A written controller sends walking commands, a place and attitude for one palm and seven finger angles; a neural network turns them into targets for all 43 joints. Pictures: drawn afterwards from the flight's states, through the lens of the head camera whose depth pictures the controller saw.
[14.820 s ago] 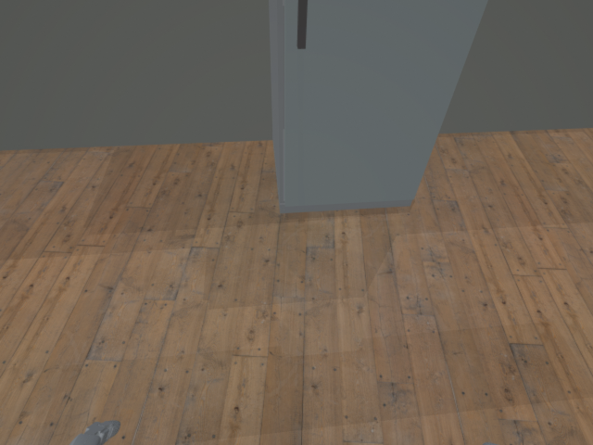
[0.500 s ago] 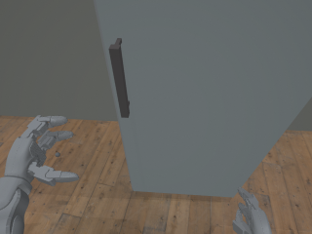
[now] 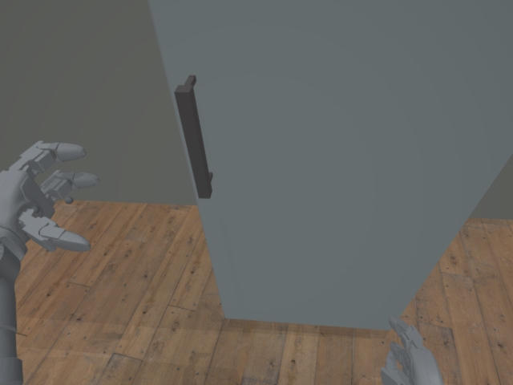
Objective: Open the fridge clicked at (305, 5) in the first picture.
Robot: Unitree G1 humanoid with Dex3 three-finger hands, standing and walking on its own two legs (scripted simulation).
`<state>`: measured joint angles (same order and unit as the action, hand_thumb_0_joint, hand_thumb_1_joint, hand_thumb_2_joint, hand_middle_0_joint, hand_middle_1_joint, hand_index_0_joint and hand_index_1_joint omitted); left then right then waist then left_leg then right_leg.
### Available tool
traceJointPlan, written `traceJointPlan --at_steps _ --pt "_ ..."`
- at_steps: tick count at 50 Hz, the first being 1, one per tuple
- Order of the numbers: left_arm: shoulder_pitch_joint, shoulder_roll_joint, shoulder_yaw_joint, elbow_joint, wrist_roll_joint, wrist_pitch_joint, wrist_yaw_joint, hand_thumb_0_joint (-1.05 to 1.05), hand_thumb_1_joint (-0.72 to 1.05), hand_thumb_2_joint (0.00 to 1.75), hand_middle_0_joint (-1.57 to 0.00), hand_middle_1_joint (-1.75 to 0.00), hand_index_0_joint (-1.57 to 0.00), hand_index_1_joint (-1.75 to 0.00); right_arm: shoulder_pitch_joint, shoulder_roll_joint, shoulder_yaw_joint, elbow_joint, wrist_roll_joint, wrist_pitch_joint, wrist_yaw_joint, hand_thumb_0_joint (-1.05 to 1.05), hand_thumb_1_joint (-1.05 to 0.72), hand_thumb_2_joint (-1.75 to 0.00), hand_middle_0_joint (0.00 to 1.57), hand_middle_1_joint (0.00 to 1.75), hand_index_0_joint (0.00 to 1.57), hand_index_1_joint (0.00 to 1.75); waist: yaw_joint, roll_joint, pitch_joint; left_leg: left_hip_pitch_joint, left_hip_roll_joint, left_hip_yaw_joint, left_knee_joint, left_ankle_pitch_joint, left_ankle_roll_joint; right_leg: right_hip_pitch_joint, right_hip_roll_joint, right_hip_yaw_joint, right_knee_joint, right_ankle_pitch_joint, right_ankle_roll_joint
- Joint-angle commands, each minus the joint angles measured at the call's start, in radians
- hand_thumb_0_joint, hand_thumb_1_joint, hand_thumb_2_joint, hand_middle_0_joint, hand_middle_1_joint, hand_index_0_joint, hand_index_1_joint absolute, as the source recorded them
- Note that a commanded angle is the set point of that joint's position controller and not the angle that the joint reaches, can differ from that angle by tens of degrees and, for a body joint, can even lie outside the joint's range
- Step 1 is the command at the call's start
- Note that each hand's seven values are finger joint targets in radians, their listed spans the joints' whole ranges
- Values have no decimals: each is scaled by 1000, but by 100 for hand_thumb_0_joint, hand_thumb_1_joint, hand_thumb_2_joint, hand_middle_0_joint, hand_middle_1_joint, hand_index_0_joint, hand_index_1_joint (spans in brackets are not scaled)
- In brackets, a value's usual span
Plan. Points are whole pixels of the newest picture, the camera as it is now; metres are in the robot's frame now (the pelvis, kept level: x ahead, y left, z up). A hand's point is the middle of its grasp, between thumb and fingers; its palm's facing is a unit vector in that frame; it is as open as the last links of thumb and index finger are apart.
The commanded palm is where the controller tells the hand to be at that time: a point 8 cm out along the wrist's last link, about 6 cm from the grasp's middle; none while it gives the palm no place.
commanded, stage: raise the hand to about handle height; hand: left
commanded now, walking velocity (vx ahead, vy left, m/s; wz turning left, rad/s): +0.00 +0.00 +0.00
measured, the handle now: (198, 142) +0.47 +0.16 +0.15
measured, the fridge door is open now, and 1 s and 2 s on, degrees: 0 0 0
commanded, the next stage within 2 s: move the hooked fingers beside the handle in 0.40 s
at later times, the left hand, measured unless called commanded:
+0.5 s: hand (77, 211) +0.28 +0.28 +0.17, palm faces +0.08 -0.99 -0.07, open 14.0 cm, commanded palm +0.24 +0.32 +0.18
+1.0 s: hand (98, 190) +0.32 +0.27 +0.17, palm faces +0.09 -1.00 -0.04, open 13.9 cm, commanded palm +0.28 +0.31 +0.17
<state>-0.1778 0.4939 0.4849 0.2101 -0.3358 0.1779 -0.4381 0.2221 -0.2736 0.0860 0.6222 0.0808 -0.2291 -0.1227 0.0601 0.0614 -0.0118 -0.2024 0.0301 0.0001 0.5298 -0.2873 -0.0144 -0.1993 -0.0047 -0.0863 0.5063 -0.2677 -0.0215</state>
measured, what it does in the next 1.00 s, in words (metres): stands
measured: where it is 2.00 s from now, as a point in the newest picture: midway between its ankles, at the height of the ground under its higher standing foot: outside the picture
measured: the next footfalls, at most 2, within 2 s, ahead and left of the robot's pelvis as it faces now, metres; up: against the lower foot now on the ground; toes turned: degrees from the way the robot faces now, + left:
none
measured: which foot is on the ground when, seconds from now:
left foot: down 0.00-1.00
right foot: down 0.00-1.00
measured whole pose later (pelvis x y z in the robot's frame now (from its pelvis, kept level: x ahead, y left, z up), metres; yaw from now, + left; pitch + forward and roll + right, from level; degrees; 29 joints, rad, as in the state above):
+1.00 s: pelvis +0.00 +0.01 +0.00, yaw -1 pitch -2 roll +0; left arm -0.22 0.43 0.44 0.24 -0.29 0.17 -0.36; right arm 0.23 -0.26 0.08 0.61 0.07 -0.20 -0.11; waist 0.04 0.05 -0.01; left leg -0.18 0.02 0.03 0.48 -0.27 0.00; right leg -0.20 -0.01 -0.06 0.48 -0.25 -0.01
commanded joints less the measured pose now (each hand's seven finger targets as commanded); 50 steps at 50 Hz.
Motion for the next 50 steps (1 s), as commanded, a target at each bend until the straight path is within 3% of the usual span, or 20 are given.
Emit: traceJointPlan --at_steps 1,4,6,10,12,14,18,22,24,28,29,34,35,37,40,41,43,44,47,50 --pt "-212 224 46 -235 -20 -32 -24 0 -50 30 -30 -120 -30 -120 -143 -118 -56 -196 3 -56 7 0 -90 -90 20 30 20 30 3 -26 -189 31 -39 -8 -53 191 44 48 -15 71 -68 205 9" --pt "-214 302 140 -359 -32 -92 13 0 -50 30 -30 -120 -30 -120 -145 -108 -58 -201 -9 -58 13 0 -90 -90 20 30 20 30 21 -44 -251 56 -37 -2 -51 235 46 94 -7 65 -65 241 12" --pt "-218 309 174 -395 -34 -130 41 0 -50 30 -30 -120 -30 -120 -141 -98 -57 -203 -14 -66 11 0 -90 -90 20 30 20 30 24 6 -267 71 -41 4 -64 253 47 107 -2 55 -60 266 8" --pt "-236 264 134 -340 -13 -127 67 0 -50 30 -30 -120 -30 -120 -136 -96 -55 -174 -10 -68 4 0 -90 -90 20 30 20 30 10 89 -149 69 -38 14 -90 227 44 49 3 45 -81 242 1" --pt "-240 220 82 -273 -2 -90 60 0 -50 30 -30 -120 -30 -120 -126 -103 -55 -167 -5 -63 -3 0 -90 -90 20 30 20 30 -4 89 -106 55 -36 12 -101 179 41 19 3 42 -93 187 2" --pt "-227 176 28 -231 -1 -55 41 0 -50 30 -30 -120 -30 -120 -122 -108 -57 -166 0 -59 -7 0 -90 -90 20 30 20 30 -12 21 -85 53 -30 6 -102 174 43 12 3 41 -100 182 4" --pt "-242 201 27 -261 2 -31 14 0 -50 30 -30 -120 -30 -120 -128 -114 -55 -182 0 -56 -11 0 -90 -90 20 30 20 30 -12 8 -153 70 -37 -7 -98 160 45 21 5 37 -93 160 7" --pt "-235 256 100 -326 -15 -81 22 0 -50 30 -30 -120 -30 -120 -137 -104 -51 -190 -8 -58 -5 0 -90 -90 20 30 20 30 6 -12 -211 90 -39 -9 -98 201 45 61 11 35 -88 199 5" --pt "-231 281 128 -333 -21 -104 32 0 -50 30 -30 -120 -30 -120 -137 -103 -50 -182 -13 -59 -2 0 -90 -90 20 30 20 30 13 -1 -194 86 -37 -5 -100 206 43 67 13 39 -96 201 2" --pt "-273 222 75 -222 -9 -89 40 0 -50 30 -30 -120 -30 -120 -127 -103 -47 -159 -6 -57 -9 0 -90 -90 20 30 20 30 -14 31 -111 63 -36 -6 -116 149 39 5 12 30 -108 145 3" --pt "-281 215 57 -195 -5 -80 37 0 -50 30 -30 -120 -30 -120 -125 -107 -49 -152 -5 -54 -9 0 -90 -90 20 30 20 30 -17 4 -85 57 -33 -4 -112 143 42 -5 9 39 -118 139 3" --pt "-401 176 -36 -226 16 -71 21 0 -50 30 -30 -120 -30 -120 -129 -105 -48 -164 -3 -57 -16 0 -90 -90 20 30 20 30 -35 47 -142 86 -33 -13 -102 140 43 -2 3 47 -108 134 1" --pt "-404 209 -5 -240 19 -80 27 0 -50 30 -30 -120 -30 -120 -123 -108 -51 -165 -4 -58 -17 0 -90 -90 20 30 20 30 -30 47 -179 94 -34 -15 -102 152 43 13 6 41 -102 144 2" --pt "-460 195 -25 -293 23 -108 38 0 -50 30 -30 -120 -30 -120 -127 -101 -49 -169 -7 -63 -19 0 -90 -90 20 30 20 30 -33 79 -229 128 -38 -20 -101 178 41 24 9 36 -92 169 -1" --pt "-370 242 59 -219 9 -126 59 0 -50 30 -30 -120 -30 -120 -112 -105 -52 -156 -13 -60 -14 0 -90 -90 20 30 20 30 -8 -9 -226 94 -34 -17 -105 205 41 60 11 32 -90 207 0" --pt "-349 229 59 -197 8 -121 63 0 -50 30 -30 -120 -30 -120 -114 -105 -51 -155 -14 -57 -12 0 -90 -90 20 30 20 30 -3 -30 -221 80 -36 -15 -108 217 41 67 9 28 -83 226 0" --pt "-313 214 60 -149 13 -99 70 0 -50 30 -30 -120 -30 -120 -119 -105 -52 -156 -11 -49 -4 0 -90 -90 20 30 20 30 6 -13 -182 54 -37 -6 -113 223 38 57 5 23 -79 243 -1" --pt "-293 243 84 -123 16 -88 76 0 -50 30 -30 -120 -30 -120 -116 -110 -56 -153 -11 -43 0 0 -90 -90 20 30 20 30 14 -34 -176 42 -35 -2 -112 225 39 64 4 27 -82 242 -1" --pt "-310 199 38 -177 29 -61 76 0 -50 30 -30 -120 -30 -120 -128 -103 -55 -176 -5 -31 8 0 -90 -90 20 30 20 30 8 43 -183 57 -36 8 -111 257 36 59 0 28 -72 277 -4" --pt "-372 179 4 -220 31 -69 81 0 -50 30 -30 -120 -30 -120 -121 -105 -59 -180 -6 -30 8 0 -90 -90 20 30 20 30 -13 17 -195 78 -30 5 -106 253 38 46 6 30 -75 272 -1"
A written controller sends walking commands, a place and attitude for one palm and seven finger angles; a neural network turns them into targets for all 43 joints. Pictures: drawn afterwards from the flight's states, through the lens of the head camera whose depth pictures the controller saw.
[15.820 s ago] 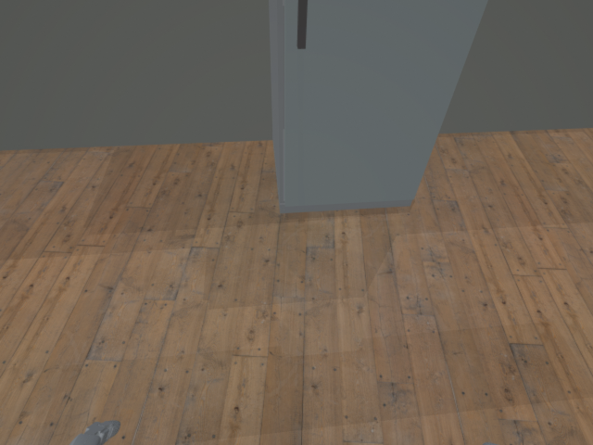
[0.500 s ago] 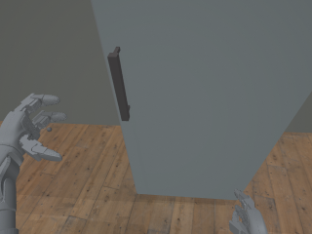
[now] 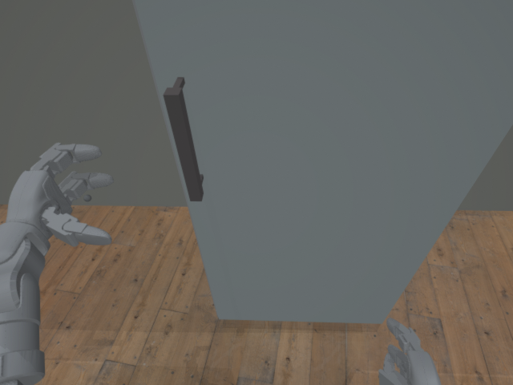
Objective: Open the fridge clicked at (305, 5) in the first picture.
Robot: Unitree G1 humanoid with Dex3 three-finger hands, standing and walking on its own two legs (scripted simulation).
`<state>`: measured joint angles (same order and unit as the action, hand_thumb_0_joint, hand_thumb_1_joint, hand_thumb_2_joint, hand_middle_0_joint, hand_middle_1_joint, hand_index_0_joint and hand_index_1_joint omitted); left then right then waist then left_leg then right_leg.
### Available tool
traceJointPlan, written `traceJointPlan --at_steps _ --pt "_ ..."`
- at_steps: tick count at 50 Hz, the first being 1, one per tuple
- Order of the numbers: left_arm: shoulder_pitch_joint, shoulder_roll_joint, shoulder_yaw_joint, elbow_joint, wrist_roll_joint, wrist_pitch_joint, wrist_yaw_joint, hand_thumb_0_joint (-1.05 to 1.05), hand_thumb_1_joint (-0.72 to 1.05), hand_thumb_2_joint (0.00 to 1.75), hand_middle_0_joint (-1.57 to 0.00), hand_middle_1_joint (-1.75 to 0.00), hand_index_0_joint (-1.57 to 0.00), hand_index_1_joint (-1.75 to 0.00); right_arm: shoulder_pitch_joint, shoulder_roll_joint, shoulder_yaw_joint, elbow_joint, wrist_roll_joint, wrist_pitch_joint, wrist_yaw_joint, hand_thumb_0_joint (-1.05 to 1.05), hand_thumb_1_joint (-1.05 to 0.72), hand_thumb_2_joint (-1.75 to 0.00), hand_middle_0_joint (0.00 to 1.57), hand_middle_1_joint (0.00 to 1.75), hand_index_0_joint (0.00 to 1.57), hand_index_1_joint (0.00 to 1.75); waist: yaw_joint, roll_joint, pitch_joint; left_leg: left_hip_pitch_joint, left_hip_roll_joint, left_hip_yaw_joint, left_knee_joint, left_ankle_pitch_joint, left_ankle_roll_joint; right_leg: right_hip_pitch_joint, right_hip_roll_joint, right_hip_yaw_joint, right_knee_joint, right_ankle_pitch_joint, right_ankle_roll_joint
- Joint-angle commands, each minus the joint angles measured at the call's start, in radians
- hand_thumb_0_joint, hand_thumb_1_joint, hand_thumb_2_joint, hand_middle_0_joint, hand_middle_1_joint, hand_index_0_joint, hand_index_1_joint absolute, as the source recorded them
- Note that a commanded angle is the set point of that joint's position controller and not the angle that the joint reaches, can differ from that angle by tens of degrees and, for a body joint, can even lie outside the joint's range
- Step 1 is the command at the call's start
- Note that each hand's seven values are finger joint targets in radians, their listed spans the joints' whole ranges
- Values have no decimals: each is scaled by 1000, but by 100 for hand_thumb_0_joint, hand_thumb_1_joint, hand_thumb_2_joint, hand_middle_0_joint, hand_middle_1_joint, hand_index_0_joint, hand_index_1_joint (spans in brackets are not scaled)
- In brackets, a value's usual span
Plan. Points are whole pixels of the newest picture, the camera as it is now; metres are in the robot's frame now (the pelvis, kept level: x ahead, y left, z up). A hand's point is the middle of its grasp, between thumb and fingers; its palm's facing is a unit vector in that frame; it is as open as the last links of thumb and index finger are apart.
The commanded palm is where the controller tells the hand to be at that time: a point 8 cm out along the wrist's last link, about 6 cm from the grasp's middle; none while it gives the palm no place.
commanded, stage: move the hooked fingers beside the handle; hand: left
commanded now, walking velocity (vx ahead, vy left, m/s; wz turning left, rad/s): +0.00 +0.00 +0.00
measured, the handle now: (189, 144) +0.47 +0.17 +0.15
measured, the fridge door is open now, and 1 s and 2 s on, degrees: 0 0 0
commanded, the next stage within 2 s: feel for the door with the fingertips in 1.90 s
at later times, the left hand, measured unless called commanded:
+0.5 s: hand (105, 185) +0.34 +0.26 +0.16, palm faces +0.10 -0.99 -0.01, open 14.0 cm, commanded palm +0.31 +0.30 +0.16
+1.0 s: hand (130, 168) +0.39 +0.24 +0.16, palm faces +0.09 -1.00 -0.01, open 14.0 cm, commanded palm +0.36 +0.29 +0.16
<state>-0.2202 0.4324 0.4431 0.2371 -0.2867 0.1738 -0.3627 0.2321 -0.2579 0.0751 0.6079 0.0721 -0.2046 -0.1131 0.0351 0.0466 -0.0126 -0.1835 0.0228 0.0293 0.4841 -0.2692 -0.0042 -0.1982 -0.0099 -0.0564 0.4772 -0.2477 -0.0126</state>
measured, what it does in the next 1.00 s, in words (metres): stands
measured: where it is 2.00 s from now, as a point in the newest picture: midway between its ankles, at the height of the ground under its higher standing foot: outside the picture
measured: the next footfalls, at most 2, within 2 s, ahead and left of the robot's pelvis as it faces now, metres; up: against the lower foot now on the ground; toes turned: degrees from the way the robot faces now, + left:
none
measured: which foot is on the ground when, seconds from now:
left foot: down 0.00-1.00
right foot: down 0.00-1.00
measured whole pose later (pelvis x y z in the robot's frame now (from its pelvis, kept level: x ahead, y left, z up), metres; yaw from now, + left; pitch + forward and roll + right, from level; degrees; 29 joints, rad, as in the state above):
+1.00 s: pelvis +0.00 +0.00 +0.00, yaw +0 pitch +2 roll +0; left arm -0.51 0.43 0.38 0.58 -0.21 0.08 -0.29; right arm 0.28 -0.27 0.06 0.63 0.07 -0.14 -0.11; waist -0.01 0.03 -0.02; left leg -0.27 0.03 0.03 0.52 -0.28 0.00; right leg -0.28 -0.01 -0.05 0.51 -0.26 -0.01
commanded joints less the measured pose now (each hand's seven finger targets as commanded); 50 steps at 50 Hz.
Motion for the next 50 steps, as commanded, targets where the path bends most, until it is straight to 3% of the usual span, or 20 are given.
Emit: traceJointPlan --at_steps 1,4,8,9,10,12,14,18,19,23,24,25,28,29,34,37,41,44,47,50 --pt "-332 230 39 -249 -22 -71 5 0 -50 30 -30 -120 -30 -120 -125 -119 -49 -167 3 -55 -4 0 -90 -90 20 30 20 30 9 26 -204 68 -24 -24 -58 221 30 38 14 2 -49 236 -8" --pt "-376 269 66 -233 -26 -100 8 0 -50 30 -30 -120 -30 -120 -109 -126 -52 -149 0 -51 -15 0 -90 -90 20 30 20 30 -2 -27 -210 71 -23 -24 -51 202 35 37 17 9 -58 219 -4" --pt "-460 254 32 -153 -9 -109 10 0 -50 30 -30 -120 -30 -120 -104 -129 -49 -129 3 -48 -29 0 -90 -90 20 30 20 30 -20 24 -185 59 -28 -25 -56 159 34 6 12 11 -61 176 -5" --pt "-464 255 26 -140 -7 -108 12 0 -50 30 -30 -120 -30 -120 -103 -129 -52 -126 3 -47 -29 0 -90 -90 20 30 20 30 -20 8 -185 62 -25 -22 -52 164 36 6 10 16 -66 182 -4" --pt "-478 274 38 -154 -2 -111 14 0 -50 30 -30 -120 -30 -120 -105 -128 -52 -130 3 -47 -29 0 -90 -90 20 30 20 30 -13 55 -207 66 -27 -24 -52 174 34 20 6 18 -61 194 -6" --pt "-469 256 24 -143 1 -111 13 0 -50 30 -30 -120 -30 -120 -107 -123 -48 -136 1 -48 -27 0 -90 -90 20 30 20 30 -6 70 -233 72 -31 -25 -49 204 33 38 4 16 -49 231 -11" --pt "-444 277 43 -108 -4 -114 8 0 -50 30 -30 -120 -30 -120 -97 -130 -52 -131 -1 -43 -22 0 -90 -90 20 30 20 30 -2 6 -245 60 -27 -23 -41 226 35 57 7 16 -44 264 -9" --pt "-434 274 55 -60 -12 -108 -1 0 -50 30 -30 -120 -30 -120 -97 -128 -52 -140 1 -33 -16 0 -90 -90 20 30 20 30 4 -8 -227 33 -29 -19 -41 218 34 45 5 15 -35 276 -7" --pt "-410 294 72 -23 -13 -106 0 0 -50 30 -30 -120 -30 -120 -91 -134 -55 -135 0 -28 -13 0 -90 -90 20 30 20 30 6 -51 -210 14 -24 -15 -38 210 37 44 5 19 -40 270 -4" --pt "-488 279 44 -56 1 -118 11 0 -50 30 -30 -120 -30 -120 -89 -130 -55 -147 3 -22 -10 0 -90 -90 20 30 20 30 -7 27 -221 28 -26 -16 -39 215 33 27 5 18 -32 265 -8" --pt "-496 276 38 -69 2 -126 15 0 -50 30 -30 -120 -30 -120 -85 -131 -58 -146 2 -22 -9 0 -90 -90 20 30 20 30 -9 -2 -236 39 -22 -14 -32 225 35 30 7 19 -32 271 -6" --pt "-542 256 8 -100 6 -134 17 0 -50 30 -30 -120 -30 -120 -90 -129 -55 -150 4 -24 -10 0 -90 -90 20 30 20 30 -15 47 -242 46 -24 -17 -36 218 34 25 5 22 -31 261 -8" --pt "-583 268 12 -45 11 -142 27 0 -50 30 -30 -120 -30 -120 -70 -136 -56 -134 2 -23 -18 0 -90 -90 20 30 20 30 -30 20 -228 36 -24 -24 -39 168 35 -3 9 22 -43 202 -7" --pt "-590 276 10 -12 14 -143 30 0 -50 30 -30 -120 -30 -120 -62 -141 -58 -122 2 -18 -21 0 -90 -90 20 30 20 30 -38 -27 -218 28 -19 -22 -35 157 38 -7 10 23 -49 187 -4" --pt "-615 271 -3 46 20 -147 31 0 -50 30 -30 -120 -30 -120 -51 -143 -59 -116 0 -14 -20 0 -90 -90 20 30 20 30 -31 -5 -248 20 -22 -21 -28 181 39 10 3 30 -37 224 -7" --pt "-651 267 -7 27 28 -161 38 0 -50 30 -30 -120 -30 -120 -45 -136 -59 -122 -2 -14 -15 0 -90 -90 20 30 20 30 -27 48 -291 39 -24 -23 -24 227 35 25 3 27 -23 273 -12" --pt "-632 254 -5 62 27 -167 49 0 -50 30 -30 -120 -30 -120 -35 -139 -62 -123 -3 -7 -7 0 -90 -90 20 30 20 30 -23 -5 -287 25 -19 -20 -23 250 35 31 6 21 -12 305 -10" --pt "-603 294 34 155 31 -154 58 0 -50 30 -30 -120 -30 -120 -17 -151 -67 -113 -1 7 -4 0 -90 -90 20 30 20 30 -21 -68 -247 -22 -16 -17 -26 214 37 22 6 22 -19 273 -6" --pt "-717 258 -24 118 54 -159 67 0 -50 30 -30 -120 -30 -120 -14 -147 -67 -116 -2 12 -3 0 -90 -90 20 30 20 30 -41 26 -260 0 -19 -20 -24 215 36 -11 4 24 -13 260 -11" --pt "-739 277 -10 54 58 -193 80 0 -50 30 -30 -120 -30 -120 -4 -145 -72 -121 -8 11 1 0 -90 -90 20 30 20 30 -35 40 -335 38 -18 -21 -10 264 38 24 7 30 -5 304 -13"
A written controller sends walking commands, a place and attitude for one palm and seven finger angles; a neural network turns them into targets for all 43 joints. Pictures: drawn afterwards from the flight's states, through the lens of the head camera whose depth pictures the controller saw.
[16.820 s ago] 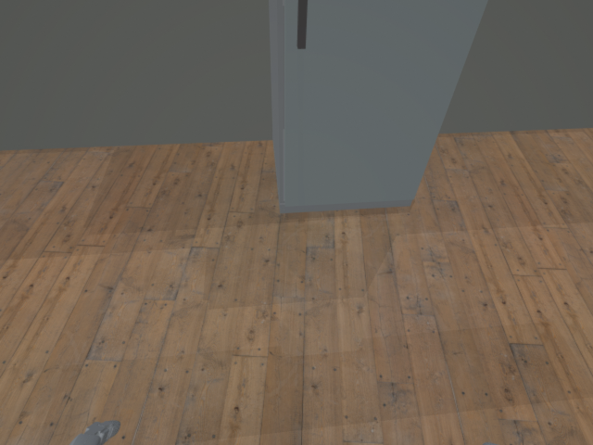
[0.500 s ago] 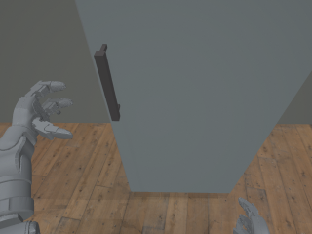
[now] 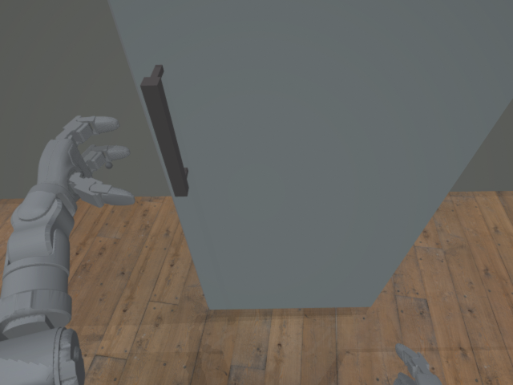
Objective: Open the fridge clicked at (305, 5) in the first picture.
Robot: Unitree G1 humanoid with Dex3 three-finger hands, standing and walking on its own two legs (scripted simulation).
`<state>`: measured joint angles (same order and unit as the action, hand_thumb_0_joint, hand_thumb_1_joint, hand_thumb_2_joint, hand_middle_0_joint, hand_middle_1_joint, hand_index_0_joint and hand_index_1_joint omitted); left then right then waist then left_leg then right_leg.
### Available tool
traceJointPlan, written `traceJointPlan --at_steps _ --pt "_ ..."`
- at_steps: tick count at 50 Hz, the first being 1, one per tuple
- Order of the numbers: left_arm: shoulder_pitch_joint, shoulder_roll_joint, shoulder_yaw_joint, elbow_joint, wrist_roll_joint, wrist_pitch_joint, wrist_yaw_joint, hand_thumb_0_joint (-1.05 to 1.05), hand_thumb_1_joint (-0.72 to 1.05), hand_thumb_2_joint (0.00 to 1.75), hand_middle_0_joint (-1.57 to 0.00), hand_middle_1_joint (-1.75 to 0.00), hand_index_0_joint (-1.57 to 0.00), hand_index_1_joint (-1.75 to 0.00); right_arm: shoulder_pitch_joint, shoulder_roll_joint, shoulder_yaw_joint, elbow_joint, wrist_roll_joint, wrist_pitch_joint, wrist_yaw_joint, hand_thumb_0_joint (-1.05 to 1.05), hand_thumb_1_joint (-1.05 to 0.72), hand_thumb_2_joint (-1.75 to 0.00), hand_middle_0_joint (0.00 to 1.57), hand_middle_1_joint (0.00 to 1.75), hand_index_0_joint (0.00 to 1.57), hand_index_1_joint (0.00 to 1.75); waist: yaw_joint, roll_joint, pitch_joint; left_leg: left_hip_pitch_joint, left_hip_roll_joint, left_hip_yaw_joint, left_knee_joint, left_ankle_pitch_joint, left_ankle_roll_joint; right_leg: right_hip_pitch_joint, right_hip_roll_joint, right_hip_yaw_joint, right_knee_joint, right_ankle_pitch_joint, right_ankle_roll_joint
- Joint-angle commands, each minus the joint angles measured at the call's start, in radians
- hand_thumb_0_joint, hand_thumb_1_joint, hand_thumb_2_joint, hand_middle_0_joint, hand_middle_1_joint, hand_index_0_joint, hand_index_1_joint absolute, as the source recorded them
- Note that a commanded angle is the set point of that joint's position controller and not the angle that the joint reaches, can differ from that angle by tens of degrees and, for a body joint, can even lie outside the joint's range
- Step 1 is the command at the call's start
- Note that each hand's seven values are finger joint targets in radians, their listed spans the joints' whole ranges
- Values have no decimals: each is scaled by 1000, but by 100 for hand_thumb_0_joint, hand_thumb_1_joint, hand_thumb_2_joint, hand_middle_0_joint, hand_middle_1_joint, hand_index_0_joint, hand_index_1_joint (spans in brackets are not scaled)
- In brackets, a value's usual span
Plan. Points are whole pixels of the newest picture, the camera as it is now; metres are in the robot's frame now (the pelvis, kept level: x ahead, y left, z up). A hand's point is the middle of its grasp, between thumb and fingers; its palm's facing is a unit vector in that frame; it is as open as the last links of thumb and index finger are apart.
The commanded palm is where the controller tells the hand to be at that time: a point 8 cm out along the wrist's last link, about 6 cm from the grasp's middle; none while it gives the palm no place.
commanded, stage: move the hooked fingers beside the handle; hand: left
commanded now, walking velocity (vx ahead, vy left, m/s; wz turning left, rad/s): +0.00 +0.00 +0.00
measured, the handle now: (171, 137) +0.46 +0.17 +0.15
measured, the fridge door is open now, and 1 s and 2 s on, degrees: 0 0 0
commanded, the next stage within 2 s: feel for the door with the fingertips in 0.90 s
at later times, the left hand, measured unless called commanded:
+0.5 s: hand (113, 163) +0.39 +0.24 +0.16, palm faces +0.09 -1.00 -0.01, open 14.0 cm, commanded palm +0.36 +0.28 +0.16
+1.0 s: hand (121, 162) +0.39 +0.23 +0.16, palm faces +0.08 -1.00 -0.02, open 14.0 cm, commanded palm +0.36 +0.27 +0.16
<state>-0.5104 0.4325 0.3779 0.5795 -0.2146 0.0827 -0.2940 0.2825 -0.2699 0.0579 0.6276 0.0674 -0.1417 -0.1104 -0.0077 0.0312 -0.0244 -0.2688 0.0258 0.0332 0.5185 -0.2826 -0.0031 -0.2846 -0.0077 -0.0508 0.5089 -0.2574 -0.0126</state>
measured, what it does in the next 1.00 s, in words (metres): stands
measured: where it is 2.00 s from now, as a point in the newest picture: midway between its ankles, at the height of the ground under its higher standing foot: outside the picture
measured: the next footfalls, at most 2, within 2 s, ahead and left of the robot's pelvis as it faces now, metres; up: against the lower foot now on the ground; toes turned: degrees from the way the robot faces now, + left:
none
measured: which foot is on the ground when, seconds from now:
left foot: down 0.00-1.00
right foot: down 0.00-1.00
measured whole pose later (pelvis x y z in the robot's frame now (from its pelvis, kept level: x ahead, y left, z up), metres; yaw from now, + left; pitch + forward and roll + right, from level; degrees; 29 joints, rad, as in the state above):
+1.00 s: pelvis +0.00 +0.00 +0.00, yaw +0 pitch +2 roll +0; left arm -0.54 0.40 0.33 0.59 -0.21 0.05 -0.26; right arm 0.29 -0.27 0.05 0.64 0.07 -0.11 -0.11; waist 0.00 0.04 -0.03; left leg -0.28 0.03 0.03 0.53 -0.28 -0.01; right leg -0.29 -0.01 -0.06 0.52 -0.26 -0.02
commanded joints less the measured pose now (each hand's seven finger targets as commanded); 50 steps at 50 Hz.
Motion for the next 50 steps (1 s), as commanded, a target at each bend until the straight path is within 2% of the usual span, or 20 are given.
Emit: traceJointPlan --at_steps 1,3,4,5,6,9,13,16,17,21,25,27,31,34,36,37,39,43,44,50 --pt "-452 253 37 -293 -15 -111 10 0 -50 30 -30 -120 -30 -120 -54 -129 -53 -142 -3 -51 -3 0 -90 -90 20 30 20 30 4 58 -329 131 -20 -26 -45 286 35 113 7 21 -32 318 -15" --pt "-459 236 32 -284 -24 -123 9 0 -50 30 -30 -120 -30 -120 -47 -129 -54 -135 -5 -53 -3 0 -90 -90 20 30 20 30 0 46 -329 142 -19 -27 -42 297 34 106 11 18 -33 330 -15" --pt "-453 247 37 -249 -26 -123 9 0 -50 30 -30 -120 -30 -120 -39 -135 -55 -125 -4 -49 -5 0 -90 -90 20 30 20 30 -8 -15 -309 126 -15 -27 -41 284 39 101 12 17 -37 323 -11" --pt "-442 266 62 -200 -30 -115 10 0 -50 30 -30 -120 -30 -120 -38 -137 -55 -118 -3 -46 -7 0 -90 -90 20 30 20 30 -5 -21 -282 95 -16 -23 -47 245 39 94 10 20 -42 298 -7" --pt "-444 239 40 -177 -29 -107 6 0 -50 30 -30 -120 -30 -120 -37 -138 -54 -113 -1 -43 -7 0 -90 -90 20 30 20 30 -13 -32 -256 84 -17 -23 -51 234 39 85 9 17 -44 293 -7" --pt "-379 266 64 -134 -14 -85 9 0 -50 30 -30 -120 -30 -120 -38 -142 -56 -121 -1 -35 0 0 -90 -90 20 30 20 30 15 20 -248 64 -20 -20 -53 235 35 88 2 18 -38 285 -14" --pt "-364 252 59 -258 -12 -105 15 0 -50 30 -30 -120 -30 -120 -48 -132 -60 -150 -3 -32 12 0 -90 -90 20 30 20 30 26 41 -321 100 -20 -18 -44 306 34 122 6 21 -20 349 -17" --pt "-375 268 84 -295 -29 -126 16 0 -50 30 -30 -120 -30 -120 -49 -132 -61 -153 -4 -30 9 0 -90 -90 20 30 20 30 20 -10 -325 97 -15 -19 -46 297 36 136 11 20 -20 350 -12" --pt "-408 237 52 -301 -32 -127 14 0 -50 30 -30 -120 -30 -120 -56 -130 -57 -153 -3 -32 6 0 -90 -90 20 30 20 30 8 6 -300 100 -16 -19 -48 273 37 114 12 21 -26 329 -12" --pt "-477 224 19 -245 -15 -111 23 0 -50 30 -30 -120 -30 -120 -51 -132 -55 -127 0 -33 -5 0 -90 -90 20 30 20 30 -18 34 -237 91 -17 -26 -55 204 38 56 10 21 -48 242 -11" --pt "-457 165 -36 -254 -11 -97 23 0 -50 30 -30 -120 -30 -120 -55 -129 -53 -129 0 -35 -4 0 -90 -90 20 30 20 30 -12 60 -282 117 -19 -28 -49 229 36 66 6 18 -41 259 -16" --pt "-463 160 -36 -214 -19 -87 23 0 -50 30 -30 -120 -30 -120 -51 -131 -53 -121 0 -34 -4 0 -90 -90 20 30 20 30 -19 7 -257 100 -18 -35 -49 212 35 51 9 12 -45 248 -13" --pt "-426 190 8 -240 -19 -97 43 0 -50 30 -30 -120 -30 -120 -61 -128 -53 -135 -4 -30 3 0 -90 -90 20 30 20 30 11 -12 -306 92 -21 -33 -50 236 34 98 5 15 -32 275 -14" --pt "-418 230 39 -221 -7 -105 64 0 -50 30 -30 -120 -30 -120 -61 -129 -52 -132 -6 -20 5 0 -90 -90 20 30 20 30 13 -26 -280 67 -19 -26 -47 224 36 99 5 20 -34 270 -11" --pt "-420 242 54 -228 1 -113 71 0 -50 30 -30 -120 -30 -120 -60 -127 -54 -136 -7 -17 6 0 -90 -90 20 30 20 30 15 -21 -286 67 -19 -24 -52 231 37 113 5 24 -30 283 -12" --pt "-412 238 52 -251 2 -115 70 0 -50 30 -30 -120 -30 -120 -69 -124 -52 -145 -8 -17 6 0 -90 -90 20 30 20 30 21 17 -294 74 -20 -20 -52 242 36 118 3 27 -27 297 -14" --pt "-419 253 56 -242 3 -119 66 0 -50 30 -30 -120 -30 -120 -62 -128 -53 -140 -8 -12 3 0 -90 -90 20 30 20 30 12 -6 -295 77 -19 -17 -45 246 40 121 4 29 -30 305 -11" --pt "-460 195 -4 -248 -7 -116 36 0 -50 30 -30 -120 -30 -120 -70 -123 -50 -141 -1 -20 -3 0 -90 -90 20 30 20 30 -6 44 -266 88 -21 -16 -49 210 39 86 7 30 -44 271 -12" --pt "-462 210 6 -234 -8 -118 36 0 -50 30 -30 -120 -30 -120 -61 -128 -53 -135 -1 -19 -5 0 -90 -90 20 30 20 30 -13 0 -265 88 -16 -20 -48 209 41 86 9 25 -45 262 -11" --pt "-484 179 -24 -201 -18 -100 29 0 -50 30 -30 -120 -30 -120 -52 -133 -55 -124 1 -23 -8 0 -90 -90 20 30 20 30 -19 -5 -258 76 -21 -28 -47 187 40 64 5 22 -47 238 -9"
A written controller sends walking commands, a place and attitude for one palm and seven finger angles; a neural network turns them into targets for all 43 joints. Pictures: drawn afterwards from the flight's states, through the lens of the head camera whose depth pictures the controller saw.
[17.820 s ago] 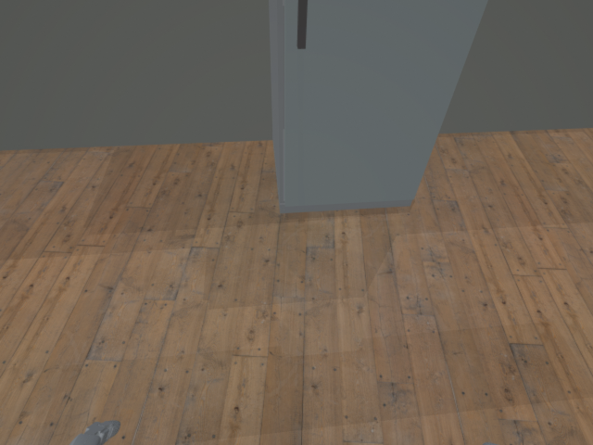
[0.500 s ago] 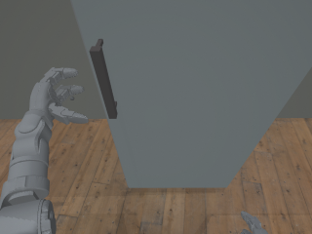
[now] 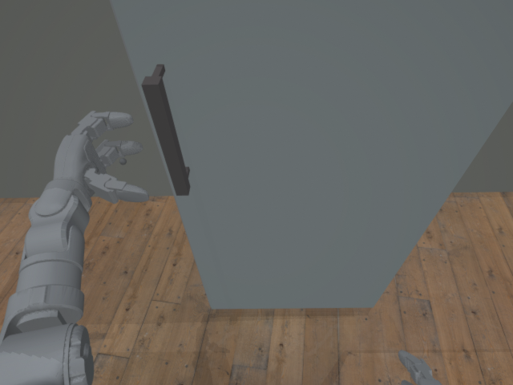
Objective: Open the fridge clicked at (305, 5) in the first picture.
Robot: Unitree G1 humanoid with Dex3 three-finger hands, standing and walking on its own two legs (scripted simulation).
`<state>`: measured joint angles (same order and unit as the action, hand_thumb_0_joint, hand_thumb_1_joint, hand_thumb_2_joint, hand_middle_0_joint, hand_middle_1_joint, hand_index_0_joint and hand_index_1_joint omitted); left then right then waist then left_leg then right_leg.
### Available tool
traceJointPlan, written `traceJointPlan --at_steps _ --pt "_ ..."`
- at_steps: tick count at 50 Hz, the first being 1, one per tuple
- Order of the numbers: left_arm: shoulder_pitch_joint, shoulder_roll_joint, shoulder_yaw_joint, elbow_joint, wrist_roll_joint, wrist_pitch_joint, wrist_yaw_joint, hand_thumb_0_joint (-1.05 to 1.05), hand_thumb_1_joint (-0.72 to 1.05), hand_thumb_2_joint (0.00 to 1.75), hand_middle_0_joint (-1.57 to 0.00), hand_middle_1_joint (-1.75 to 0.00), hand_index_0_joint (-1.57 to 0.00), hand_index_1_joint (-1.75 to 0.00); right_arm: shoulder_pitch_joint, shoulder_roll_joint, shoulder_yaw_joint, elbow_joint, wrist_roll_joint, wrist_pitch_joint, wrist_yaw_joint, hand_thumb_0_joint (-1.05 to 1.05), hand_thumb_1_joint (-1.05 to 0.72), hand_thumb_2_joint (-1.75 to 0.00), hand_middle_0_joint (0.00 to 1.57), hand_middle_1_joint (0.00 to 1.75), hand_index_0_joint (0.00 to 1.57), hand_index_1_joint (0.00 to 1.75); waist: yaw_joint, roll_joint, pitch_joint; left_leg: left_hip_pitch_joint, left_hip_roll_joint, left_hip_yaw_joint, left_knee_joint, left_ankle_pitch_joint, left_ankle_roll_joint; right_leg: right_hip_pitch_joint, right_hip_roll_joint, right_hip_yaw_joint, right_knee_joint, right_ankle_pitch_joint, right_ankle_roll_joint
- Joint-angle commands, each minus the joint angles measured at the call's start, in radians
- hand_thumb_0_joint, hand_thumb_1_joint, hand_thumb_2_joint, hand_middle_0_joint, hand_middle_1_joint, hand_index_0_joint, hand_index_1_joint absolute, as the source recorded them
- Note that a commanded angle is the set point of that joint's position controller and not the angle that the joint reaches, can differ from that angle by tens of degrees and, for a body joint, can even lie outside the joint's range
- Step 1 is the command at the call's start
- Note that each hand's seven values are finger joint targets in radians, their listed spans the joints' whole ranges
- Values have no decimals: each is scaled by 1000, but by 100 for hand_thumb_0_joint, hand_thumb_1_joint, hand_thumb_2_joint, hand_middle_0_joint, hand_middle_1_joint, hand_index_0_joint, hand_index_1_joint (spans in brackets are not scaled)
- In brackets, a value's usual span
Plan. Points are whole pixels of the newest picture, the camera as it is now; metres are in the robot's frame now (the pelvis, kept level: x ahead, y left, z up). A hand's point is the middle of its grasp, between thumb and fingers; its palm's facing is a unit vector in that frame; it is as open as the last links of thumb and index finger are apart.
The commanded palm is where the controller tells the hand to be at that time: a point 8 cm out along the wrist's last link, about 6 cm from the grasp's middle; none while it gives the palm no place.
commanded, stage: feel for the door with the fingertips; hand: left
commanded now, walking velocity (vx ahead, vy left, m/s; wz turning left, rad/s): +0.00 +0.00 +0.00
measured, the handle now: (172, 136) +0.46 +0.17 +0.15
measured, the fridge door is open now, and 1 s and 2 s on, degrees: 0 0 0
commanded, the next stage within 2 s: slide the fingers in behind the handle in 0.70 s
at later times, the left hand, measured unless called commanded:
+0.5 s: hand (151, 159) +0.40 +0.19 +0.16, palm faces +0.08 -1.00 -0.01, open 14.0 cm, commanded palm +0.37 +0.24 +0.16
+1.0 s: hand (153, 151) +0.42 +0.19 +0.16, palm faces +0.06 -1.00 +0.00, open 13.6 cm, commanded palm +0.39 +0.24 +0.16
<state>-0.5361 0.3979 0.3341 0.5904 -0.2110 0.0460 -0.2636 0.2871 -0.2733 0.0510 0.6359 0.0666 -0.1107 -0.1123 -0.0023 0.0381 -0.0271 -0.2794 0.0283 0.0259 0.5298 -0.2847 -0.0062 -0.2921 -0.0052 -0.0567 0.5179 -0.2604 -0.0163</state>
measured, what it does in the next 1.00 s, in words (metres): stands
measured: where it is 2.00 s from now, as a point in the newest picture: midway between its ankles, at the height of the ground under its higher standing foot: outside the picture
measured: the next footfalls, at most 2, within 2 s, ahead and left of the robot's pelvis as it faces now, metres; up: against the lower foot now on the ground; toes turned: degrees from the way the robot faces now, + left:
none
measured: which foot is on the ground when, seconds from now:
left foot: down 0.00-1.00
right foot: down 0.00-1.00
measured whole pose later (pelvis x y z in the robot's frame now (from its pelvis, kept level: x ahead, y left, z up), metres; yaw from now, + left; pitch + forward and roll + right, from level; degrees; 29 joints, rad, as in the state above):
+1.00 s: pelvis +0.00 +0.00 +0.00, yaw -1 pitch +3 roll +0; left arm -0.61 0.34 0.31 0.68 -0.18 0.01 -0.18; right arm 0.31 -0.27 0.04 0.65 0.05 -0.07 -0.10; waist -0.03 0.04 -0.03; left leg -0.29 0.03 0.04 0.53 -0.28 -0.01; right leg -0.31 0.00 -0.04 0.52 -0.26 -0.02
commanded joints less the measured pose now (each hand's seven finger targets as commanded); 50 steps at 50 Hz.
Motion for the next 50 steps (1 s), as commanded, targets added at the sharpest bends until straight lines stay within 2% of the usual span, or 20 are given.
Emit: traceJointPlan --at_steps 1,5,9,10,12,16,18,19,21,23,24,27,29,30,35,43,44,45,46,50 --pt "-439 208 24 -219 -20 -65 3 0 -50 30 -30 -120 -30 -120 -58 -126 -50 -135 0 -56 -4 0 -90 -90 20 30 20 30 -12 4 -277 97 -25 -19 -56 206 42 82 3 28 -51 255 -8" --pt "-430 152 -10 -310 -23 -82 33 0 -50 30 -30 -120 -30 -120 -68 -117 -52 -143 -4 -63 9 0 -90 -90 20 30 20 30 -3 22 -332 133 -24 -22 -46 261 39 101 5 25 -36 302 -10" --pt "-344 204 60 -268 -13 -67 73 0 -50 30 -30 -120 -30 -120 -72 -122 -54 -136 -7 -49 12 0 -90 -90 20 30 20 30 18 -65 -292 84 -20 -13 -55 246 41 125 4 26 -39 301 -5" --pt "-370 161 18 -284 -8 -60 78 0 -50 30 -30 -120 -30 -120 -83 -115 -48 -141 -4 -46 14 0 -90 -90 20 30 20 30 8 -36 -273 82 -22 -11 -62 237 41 115 0 26 -40 295 -4" --pt "-377 150 13 -310 4 -51 95 0 -50 30 -30 -120 -30 -120 -89 -110 -47 -145 -7 -45 17 0 -90 -90 20 30 20 30 14 -7 -269 88 -23 -11 -66 248 39 116 0 26 -39 301 -8" --pt "-399 141 2 -351 15 -51 115 0 -50 30 -30 -120 -30 -120 -97 -105 -48 -148 -8 -36 15 0 -90 -90 20 30 20 30 8 -14 -283 105 -21 -10 -63 256 40 126 3 28 -43 307 -8" --pt "-410 93 -34 -377 11 -51 115 0 -50 30 -30 -120 -30 -120 -105 -99 -48 -152 -7 -38 13 0 -90 -90 20 30 20 30 4 3 -304 128 -23 -5 -59 262 38 125 4 27 -43 315 -8" --pt "-423 116 -20 -356 9 -53 119 0 -50 30 -30 -120 -30 -120 -98 -105 -49 -143 -7 -36 10 0 -90 -90 20 30 20 30 -7 -45 -291 123 -19 -8 -57 252 43 123 5 28 -51 306 -4" --pt "-431 139 -1 -319 11 -48 121 0 -50 30 -30 -120 -30 -120 -98 -105 -46 -134 -8 -32 4 0 -90 -90 20 30 20 30 -8 -50 -271 107 -22 -8 -65 222 43 118 5 30 -59 283 -2" --pt "-472 110 -39 -284 19 -38 119 0 -50 30 -30 -120 -30 -120 -99 -103 -41 -125 -6 -27 -1 0 -90 -90 20 30 20 30 -22 -28 -236 97 -25 -11 -70 188 41 89 3 29 -68 243 -2" --pt "-477 112 -41 -264 24 -37 122 0 -50 30 -30 -120 -30 -120 -95 -107 -44 -123 -6 -26 0 0 -90 -90 20 30 20 30 -25 -49 -230 98 -22 -14 -69 178 43 81 2 29 -72 225 -1" --pt "-508 101 -57 -236 28 -35 120 0 -50 30 -30 -120 -30 -120 -94 -103 -41 -122 -7 -24 -2 0 -90 -90 20 30 20 30 -22 7 -248 103 -27 -14 -66 187 40 79 -1 31 -67 234 -6" --pt "-518 130 -30 -197 27 -46 123 0 -50 30 -30 -120 -30 -120 -79 -110 -45 -114 -9 -23 -2 0 -90 -90 20 30 20 30 -23 -44 -266 100 -25 -17 -60 195 42 91 1 28 -66 241 -5" --pt "-539 109 -52 -195 24 -50 119 0 -50 30 -30 -120 -30 -120 -80 -108 -42 -117 -9 -23 -1 0 -90 -90 20 30 20 30 -28 -40 -271 99 -26 -17 -60 200 44 91 -1 32 -63 253 -4" --pt "-543 209 35 -136 28 -85 119 0 -50 30 -30 -120 -30 -120 -55 -115 -46 -112 -14 -16 1 0 -90 -90 20 30 20 30 -11 -63 -310 66 -28 -8 -54 220 46 140 -5 42 -49 300 -1" --pt "-556 187 12 -117 27 -109 97 0 -50 30 -30 -120 -30 -120 -39 -115 -51 -118 -10 -15 8 0 -90 -90 20 30 20 30 -20 -2 -285 63 -29 -3 -50 214 45 107 1 39 -47 295 -5" --pt "-528 211 35 -98 27 -109 100 0 -50 30 -30 -120 -30 -120 -33 -121 -55 -117 -10 -13 7 0 -90 -90 20 30 20 30 -17 -40 -287 60 -25 -3 -49 212 47 111 3 37 -48 286 -2" --pt "-543 197 21 -125 24 -113 97 0 -50 30 -30 -120 -30 -120 -36 -119 -54 -120 -10 -15 9 0 -90 -90 20 30 20 30 -15 -12 -302 62 -27 -5 -54 214 45 117 1 38 -46 289 -3" --pt "-506 201 36 -117 21 -110 96 0 -50 30 -30 -120 -30 -120 -32 -119 -56 -124 -10 -15 8 0 -90 -90 20 30 20 30 -6 -41 -309 58 -27 -5 -54 220 46 130 3 36 -43 294 -5" --pt "-474 219 54 -152 12 -112 93 0 -50 30 -30 -120 -30 -120 -37 -122 -57 -131 -8 -14 10 0 -90 -90 20 30 20 30 1 -45 -314 55 -25 3 -57 225 48 147 2 42 -45 310 -1"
